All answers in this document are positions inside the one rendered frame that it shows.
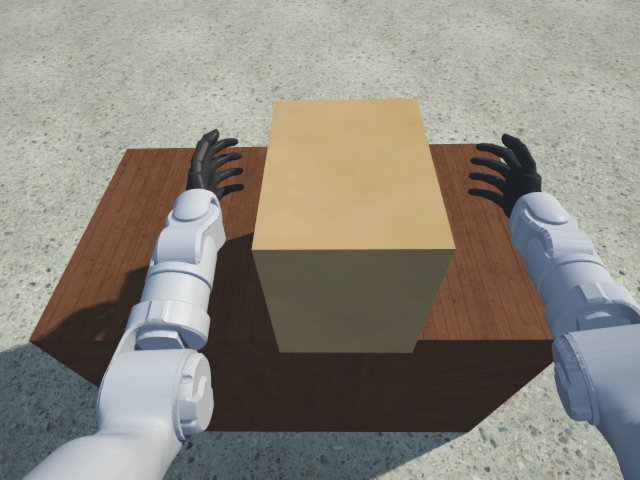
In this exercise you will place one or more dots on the robot right upper arm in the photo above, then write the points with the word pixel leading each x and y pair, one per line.
pixel 597 375

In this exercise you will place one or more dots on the robot left hand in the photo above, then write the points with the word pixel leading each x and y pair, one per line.
pixel 201 174

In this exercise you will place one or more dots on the robot left upper arm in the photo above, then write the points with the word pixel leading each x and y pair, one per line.
pixel 151 402

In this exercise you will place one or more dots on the right robot forearm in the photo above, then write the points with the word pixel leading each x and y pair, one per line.
pixel 576 287

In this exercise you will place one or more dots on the pedestal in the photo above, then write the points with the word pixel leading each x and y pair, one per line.
pixel 484 339

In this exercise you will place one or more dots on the robot right hand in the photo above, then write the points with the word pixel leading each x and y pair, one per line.
pixel 520 173

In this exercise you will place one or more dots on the left robot forearm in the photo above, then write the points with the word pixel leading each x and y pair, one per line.
pixel 172 313

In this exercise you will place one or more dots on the carton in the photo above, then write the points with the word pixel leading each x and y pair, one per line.
pixel 352 240

